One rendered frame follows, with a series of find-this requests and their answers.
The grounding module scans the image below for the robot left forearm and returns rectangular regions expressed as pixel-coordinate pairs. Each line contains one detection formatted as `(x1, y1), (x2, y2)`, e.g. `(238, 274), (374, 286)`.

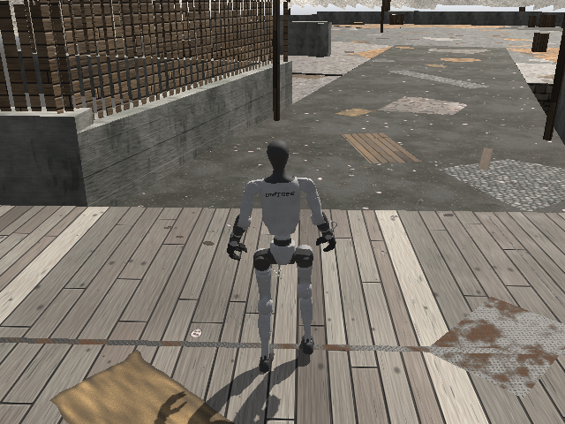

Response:
(229, 215), (246, 246)

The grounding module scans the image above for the robot right shin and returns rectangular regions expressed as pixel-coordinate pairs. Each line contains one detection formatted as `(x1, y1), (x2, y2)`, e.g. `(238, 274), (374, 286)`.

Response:
(300, 284), (313, 343)

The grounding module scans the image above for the humanoid robot torso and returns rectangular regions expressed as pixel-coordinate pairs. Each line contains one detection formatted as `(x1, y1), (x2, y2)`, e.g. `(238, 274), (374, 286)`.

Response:
(260, 174), (301, 265)

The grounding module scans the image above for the right robot upper arm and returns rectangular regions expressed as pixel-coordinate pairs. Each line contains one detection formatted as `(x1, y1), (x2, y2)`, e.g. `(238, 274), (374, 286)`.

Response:
(298, 178), (325, 225)

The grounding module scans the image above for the left robot upper arm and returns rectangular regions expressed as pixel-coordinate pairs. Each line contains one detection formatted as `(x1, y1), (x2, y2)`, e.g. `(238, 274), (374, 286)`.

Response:
(237, 179), (261, 228)

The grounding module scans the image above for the robot left hand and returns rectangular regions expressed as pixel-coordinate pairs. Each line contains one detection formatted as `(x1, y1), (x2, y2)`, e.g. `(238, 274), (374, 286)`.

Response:
(227, 243), (247, 261)

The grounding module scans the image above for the robot right forearm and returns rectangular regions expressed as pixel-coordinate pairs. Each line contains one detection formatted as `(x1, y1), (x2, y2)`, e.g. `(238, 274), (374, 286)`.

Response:
(317, 211), (334, 240)

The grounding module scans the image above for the robot right hand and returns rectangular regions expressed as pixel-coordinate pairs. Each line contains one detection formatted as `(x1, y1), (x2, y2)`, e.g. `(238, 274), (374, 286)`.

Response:
(316, 235), (336, 252)

